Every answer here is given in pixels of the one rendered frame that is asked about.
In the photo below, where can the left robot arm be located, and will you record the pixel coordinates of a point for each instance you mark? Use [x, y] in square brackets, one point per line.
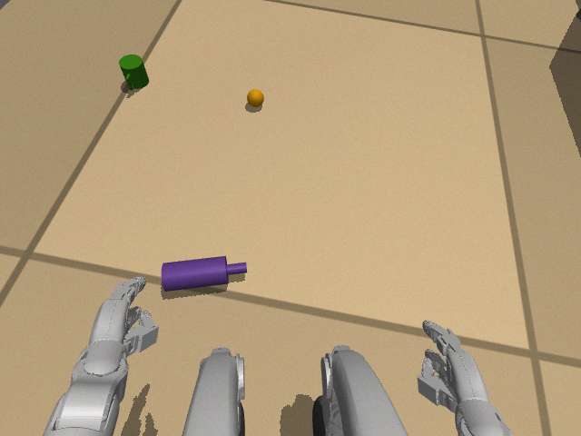
[90, 407]

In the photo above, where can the right robot arm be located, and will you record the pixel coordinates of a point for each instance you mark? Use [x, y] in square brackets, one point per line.
[479, 418]

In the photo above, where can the right robot hand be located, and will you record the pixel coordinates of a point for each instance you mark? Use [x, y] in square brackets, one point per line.
[459, 377]

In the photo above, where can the left robot hand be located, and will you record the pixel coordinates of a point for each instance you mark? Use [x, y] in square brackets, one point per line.
[114, 319]

